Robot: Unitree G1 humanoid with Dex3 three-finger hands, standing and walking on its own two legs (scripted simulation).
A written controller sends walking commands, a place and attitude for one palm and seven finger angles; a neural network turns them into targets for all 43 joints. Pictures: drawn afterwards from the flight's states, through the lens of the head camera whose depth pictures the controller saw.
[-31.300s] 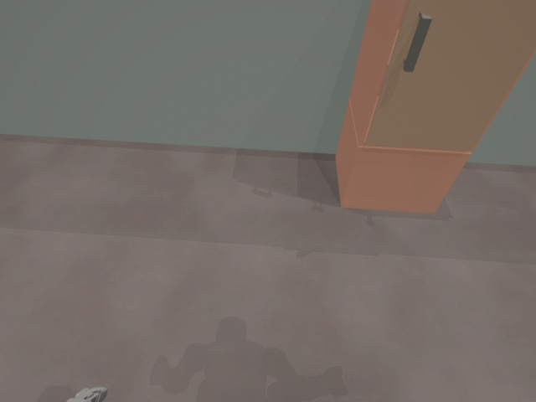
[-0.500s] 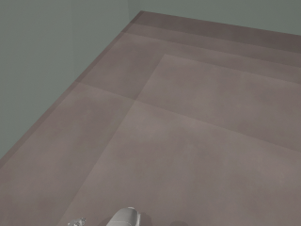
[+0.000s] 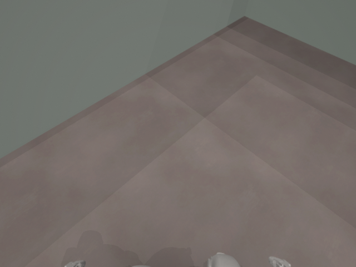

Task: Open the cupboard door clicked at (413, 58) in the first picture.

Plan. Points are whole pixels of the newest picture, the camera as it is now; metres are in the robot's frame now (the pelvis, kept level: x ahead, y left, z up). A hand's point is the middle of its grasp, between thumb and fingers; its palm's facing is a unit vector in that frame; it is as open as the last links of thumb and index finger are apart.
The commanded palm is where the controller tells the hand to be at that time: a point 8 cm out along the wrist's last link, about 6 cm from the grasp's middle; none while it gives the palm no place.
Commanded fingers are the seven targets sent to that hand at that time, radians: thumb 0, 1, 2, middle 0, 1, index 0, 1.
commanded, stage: turn to face it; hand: left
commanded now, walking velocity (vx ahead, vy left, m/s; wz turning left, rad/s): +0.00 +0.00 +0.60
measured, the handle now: out of the picture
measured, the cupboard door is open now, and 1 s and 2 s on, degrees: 40 40 40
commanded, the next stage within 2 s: none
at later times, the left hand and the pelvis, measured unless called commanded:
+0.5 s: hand out of the picture +0.01 +0.16 -0.16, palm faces +0.35 -0.91 -0.24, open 7.3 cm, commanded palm none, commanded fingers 0.00 0.90 0.90 -0.20 -0.30 -0.20 -0.30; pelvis +0.00 -0.05 +0.00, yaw +20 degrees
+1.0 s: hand out of the picture -0.02 +0.16 -0.15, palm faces +0.58 -0.76 -0.29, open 7.4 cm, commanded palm none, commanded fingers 0.00 0.90 0.90 -0.20 -0.30 -0.20 -0.30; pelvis +0.01 -0.07 -0.01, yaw +37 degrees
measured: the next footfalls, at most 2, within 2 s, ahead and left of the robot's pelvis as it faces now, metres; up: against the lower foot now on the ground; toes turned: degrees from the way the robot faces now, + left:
right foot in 0.14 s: +0.05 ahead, -0.14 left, +0.00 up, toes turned +2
left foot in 0.56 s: +0.00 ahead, +0.09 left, +0.00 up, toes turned +28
